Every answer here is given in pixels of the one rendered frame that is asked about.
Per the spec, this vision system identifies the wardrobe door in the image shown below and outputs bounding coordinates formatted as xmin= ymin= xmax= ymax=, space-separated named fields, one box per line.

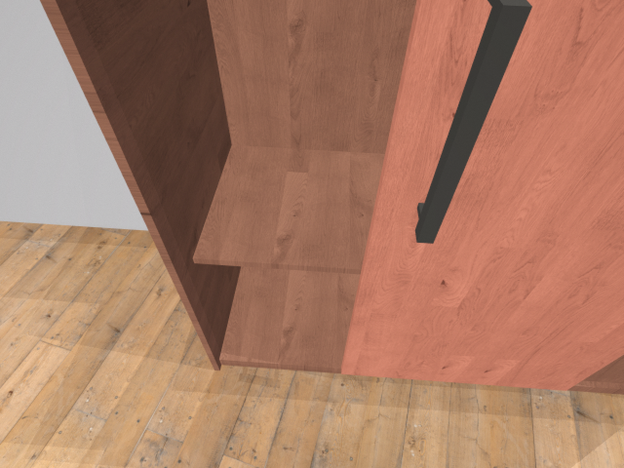
xmin=584 ymin=355 xmax=624 ymax=383
xmin=341 ymin=0 xmax=624 ymax=391

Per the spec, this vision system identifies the handle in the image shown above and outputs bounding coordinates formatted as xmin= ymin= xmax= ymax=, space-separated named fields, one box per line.
xmin=415 ymin=0 xmax=532 ymax=244

